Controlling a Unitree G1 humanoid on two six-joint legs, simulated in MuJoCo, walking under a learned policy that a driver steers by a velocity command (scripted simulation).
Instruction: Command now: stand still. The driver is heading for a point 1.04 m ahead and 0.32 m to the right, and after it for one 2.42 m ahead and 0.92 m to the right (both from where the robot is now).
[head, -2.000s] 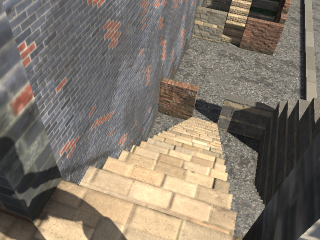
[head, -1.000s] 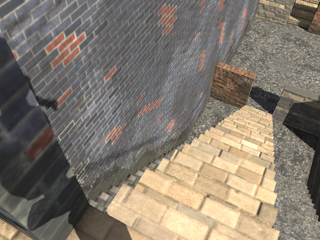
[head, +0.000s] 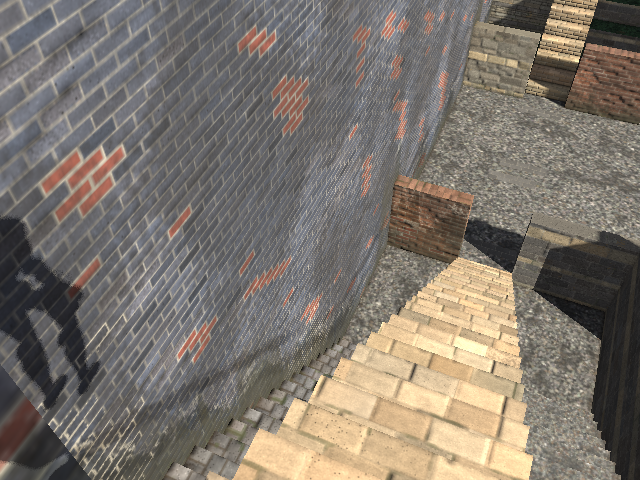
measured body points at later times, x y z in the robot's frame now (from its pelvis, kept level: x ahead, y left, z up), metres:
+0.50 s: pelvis +0.03 +0.01 +0.00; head +0.03 +0.02 +0.45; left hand +0.01 +0.25 -0.16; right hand +0.03 -0.23 -0.16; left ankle +0.00 +0.12 -0.75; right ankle -0.01 -0.08 -0.75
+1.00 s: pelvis +0.14 -0.04 -0.04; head +0.14 -0.06 +0.41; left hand +0.18 +0.23 -0.17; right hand +0.19 -0.29 -0.20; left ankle +0.08 +0.09 -0.66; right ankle +0.09 -0.10 -0.75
